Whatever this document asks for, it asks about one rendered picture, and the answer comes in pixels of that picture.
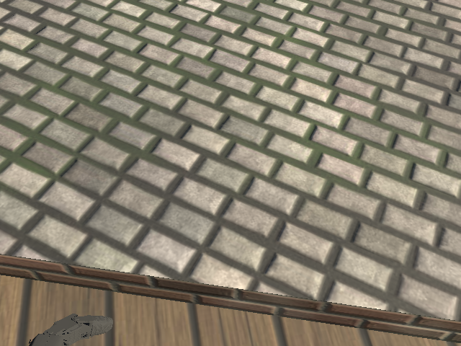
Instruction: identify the left robot hand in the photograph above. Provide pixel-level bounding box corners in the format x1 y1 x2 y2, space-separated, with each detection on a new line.
29 314 113 346

